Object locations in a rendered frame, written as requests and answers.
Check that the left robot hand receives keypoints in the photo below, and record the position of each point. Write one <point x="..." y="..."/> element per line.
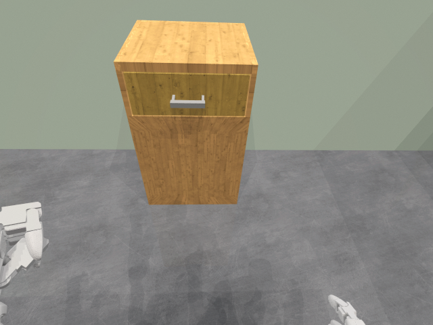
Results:
<point x="21" y="226"/>

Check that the drawer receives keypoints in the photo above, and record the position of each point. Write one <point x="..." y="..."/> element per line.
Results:
<point x="150" y="93"/>

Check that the cabinet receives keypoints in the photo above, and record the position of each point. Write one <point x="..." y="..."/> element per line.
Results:
<point x="189" y="159"/>

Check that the right robot hand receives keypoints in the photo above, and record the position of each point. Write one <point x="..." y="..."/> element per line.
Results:
<point x="345" y="311"/>

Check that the handle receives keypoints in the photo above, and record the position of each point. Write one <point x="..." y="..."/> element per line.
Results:
<point x="187" y="103"/>

